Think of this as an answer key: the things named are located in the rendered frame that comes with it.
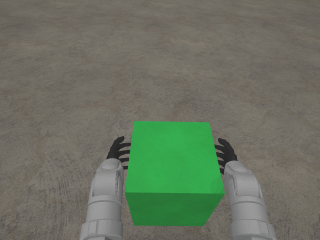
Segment left robot forearm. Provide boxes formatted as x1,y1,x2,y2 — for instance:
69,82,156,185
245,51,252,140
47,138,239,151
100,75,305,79
79,158,124,240

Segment right robot forearm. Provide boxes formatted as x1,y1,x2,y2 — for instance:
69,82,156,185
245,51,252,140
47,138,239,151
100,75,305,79
224,160,277,240

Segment carton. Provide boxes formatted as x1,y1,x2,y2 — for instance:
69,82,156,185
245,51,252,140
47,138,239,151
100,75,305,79
125,121,225,226

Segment left robot hand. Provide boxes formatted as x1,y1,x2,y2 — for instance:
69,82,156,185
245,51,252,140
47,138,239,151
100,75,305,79
106,136,131,170

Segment right robot hand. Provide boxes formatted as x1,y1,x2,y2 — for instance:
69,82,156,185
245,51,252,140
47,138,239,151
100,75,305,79
214,138,238,175

